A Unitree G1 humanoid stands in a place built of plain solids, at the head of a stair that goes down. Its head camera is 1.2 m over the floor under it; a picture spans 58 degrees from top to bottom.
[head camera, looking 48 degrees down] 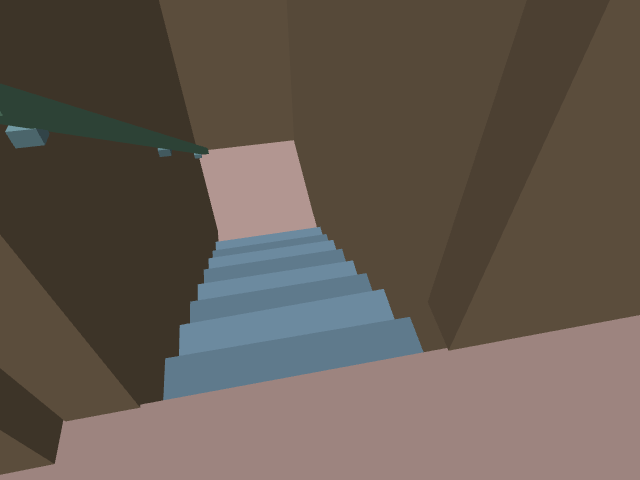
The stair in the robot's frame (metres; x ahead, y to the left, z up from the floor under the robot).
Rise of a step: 0.19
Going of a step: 0.25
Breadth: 0.90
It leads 11 degrees to the left of straight ahead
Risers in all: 9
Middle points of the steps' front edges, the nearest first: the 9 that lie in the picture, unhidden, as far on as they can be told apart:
0.55 0.06 0.00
0.79 0.10 -0.21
1.05 0.15 -0.40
1.29 0.20 -0.59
1.53 0.25 -0.78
1.79 0.30 -0.97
2.03 0.34 -1.15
2.27 0.39 -1.34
2.52 0.44 -1.52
